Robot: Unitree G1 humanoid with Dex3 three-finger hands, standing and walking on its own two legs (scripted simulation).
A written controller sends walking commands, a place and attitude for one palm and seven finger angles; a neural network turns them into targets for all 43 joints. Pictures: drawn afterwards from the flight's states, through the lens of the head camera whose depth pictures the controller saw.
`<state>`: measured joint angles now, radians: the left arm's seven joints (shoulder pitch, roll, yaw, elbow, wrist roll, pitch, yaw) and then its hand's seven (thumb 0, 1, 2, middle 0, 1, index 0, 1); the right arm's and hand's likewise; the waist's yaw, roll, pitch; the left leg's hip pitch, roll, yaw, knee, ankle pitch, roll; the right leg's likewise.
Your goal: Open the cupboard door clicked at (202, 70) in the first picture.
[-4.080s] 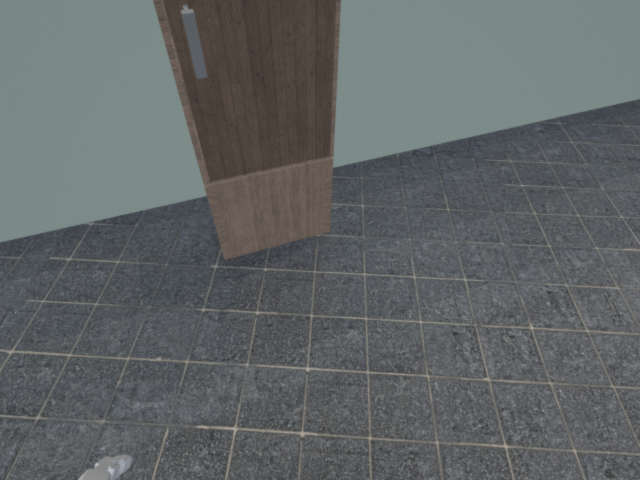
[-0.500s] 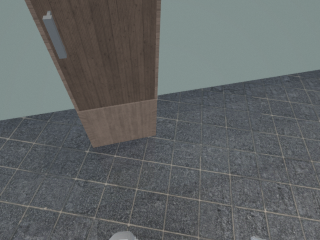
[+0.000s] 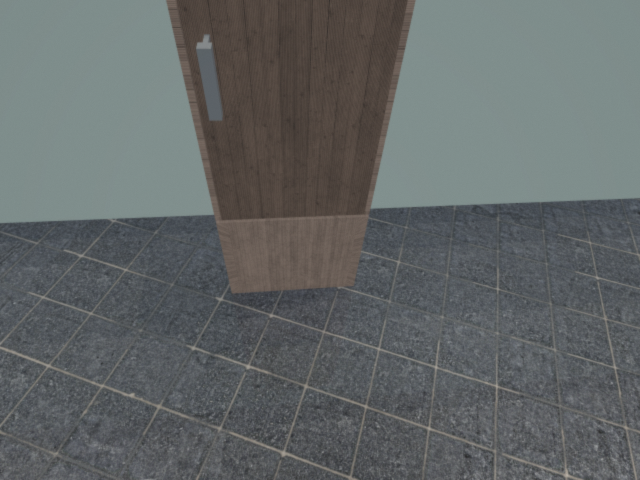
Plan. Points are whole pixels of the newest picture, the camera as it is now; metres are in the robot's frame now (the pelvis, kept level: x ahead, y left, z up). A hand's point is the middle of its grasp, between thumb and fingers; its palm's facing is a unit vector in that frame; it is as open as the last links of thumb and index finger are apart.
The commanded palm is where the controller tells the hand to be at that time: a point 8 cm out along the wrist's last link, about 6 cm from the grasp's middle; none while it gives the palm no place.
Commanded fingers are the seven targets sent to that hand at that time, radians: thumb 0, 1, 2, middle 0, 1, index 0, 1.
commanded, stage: turn to face it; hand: left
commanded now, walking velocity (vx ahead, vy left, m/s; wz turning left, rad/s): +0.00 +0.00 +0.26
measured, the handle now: (211, 78) +0.80 +0.25 +0.09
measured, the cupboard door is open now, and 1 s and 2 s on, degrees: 0 0 0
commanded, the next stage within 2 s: take the last steps up to it in 0.12 s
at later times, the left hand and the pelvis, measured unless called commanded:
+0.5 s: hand out of the picture -0.05 +0.14 -0.16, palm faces +0.22 -0.95 -0.22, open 7.3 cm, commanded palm none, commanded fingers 0.00 0.90 0.90 -0.20 -0.30 -0.20 -0.30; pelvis -0.01 -0.04 +0.00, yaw +9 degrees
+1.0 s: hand out of the picture +0.12 +0.23 -0.18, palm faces +0.15 -0.97 -0.17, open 7.4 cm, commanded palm none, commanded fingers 0.00 0.90 0.90 -0.20 -0.30 -0.20 -0.30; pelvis +0.11 +0.03 +0.00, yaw +7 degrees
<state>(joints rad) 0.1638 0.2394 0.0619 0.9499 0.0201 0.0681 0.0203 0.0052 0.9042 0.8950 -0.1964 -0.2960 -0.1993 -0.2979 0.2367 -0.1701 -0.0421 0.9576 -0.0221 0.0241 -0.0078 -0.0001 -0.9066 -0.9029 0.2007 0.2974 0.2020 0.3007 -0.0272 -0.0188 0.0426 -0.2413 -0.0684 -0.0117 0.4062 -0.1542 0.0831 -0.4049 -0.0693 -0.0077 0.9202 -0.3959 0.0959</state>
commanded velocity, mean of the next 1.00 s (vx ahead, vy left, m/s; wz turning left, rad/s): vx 0.24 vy -0.03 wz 0.03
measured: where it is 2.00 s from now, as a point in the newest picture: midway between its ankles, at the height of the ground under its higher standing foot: (322, 469)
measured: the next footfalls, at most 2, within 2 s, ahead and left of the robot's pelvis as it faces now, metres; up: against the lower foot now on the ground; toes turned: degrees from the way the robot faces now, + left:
right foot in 0.16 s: +0.02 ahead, -0.14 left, +0.00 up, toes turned +1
left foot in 0.66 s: +0.03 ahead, +0.13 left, +0.00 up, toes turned +16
